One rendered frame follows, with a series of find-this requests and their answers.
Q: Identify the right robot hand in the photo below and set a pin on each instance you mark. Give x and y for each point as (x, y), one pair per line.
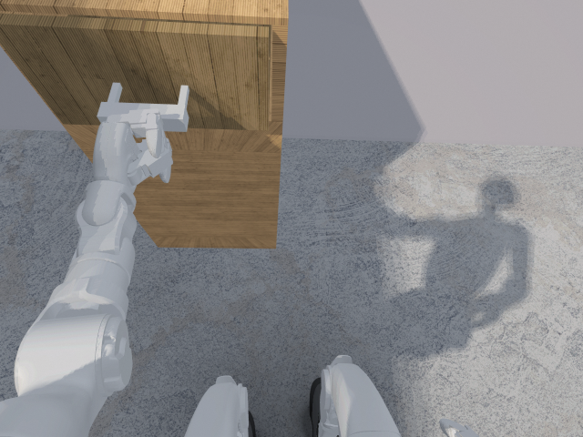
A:
(454, 429)

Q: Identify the drawer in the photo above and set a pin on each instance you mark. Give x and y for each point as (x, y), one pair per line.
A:
(72, 61)

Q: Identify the left robot forearm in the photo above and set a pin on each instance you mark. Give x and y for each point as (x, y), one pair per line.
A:
(99, 273)

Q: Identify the robot right shin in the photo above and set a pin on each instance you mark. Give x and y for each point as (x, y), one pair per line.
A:
(328, 426)

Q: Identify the cabinet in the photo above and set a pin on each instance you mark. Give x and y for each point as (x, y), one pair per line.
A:
(224, 184)

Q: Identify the robot left thigh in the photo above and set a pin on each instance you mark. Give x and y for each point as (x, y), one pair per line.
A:
(221, 412)

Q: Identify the handle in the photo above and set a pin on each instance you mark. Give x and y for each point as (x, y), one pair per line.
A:
(175, 117)

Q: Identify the left robot hand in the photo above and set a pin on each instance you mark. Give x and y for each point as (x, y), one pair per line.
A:
(115, 148)

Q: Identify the robot left upper arm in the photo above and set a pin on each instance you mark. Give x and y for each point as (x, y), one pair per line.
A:
(67, 369)

